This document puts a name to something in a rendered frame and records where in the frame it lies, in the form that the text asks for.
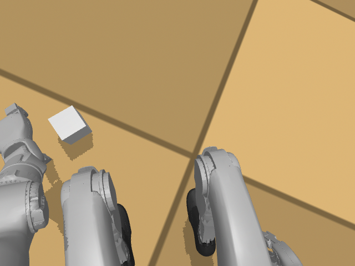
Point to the right robot foot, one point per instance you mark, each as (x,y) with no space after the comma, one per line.
(205,249)

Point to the left robot hand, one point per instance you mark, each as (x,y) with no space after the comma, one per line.
(15,126)

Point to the cube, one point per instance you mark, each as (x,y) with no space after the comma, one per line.
(70,125)

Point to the right robot hand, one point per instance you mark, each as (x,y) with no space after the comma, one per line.
(282,254)

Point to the left robot arm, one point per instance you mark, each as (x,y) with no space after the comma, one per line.
(23,206)

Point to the left robot foot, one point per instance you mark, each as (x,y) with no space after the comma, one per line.
(126,235)

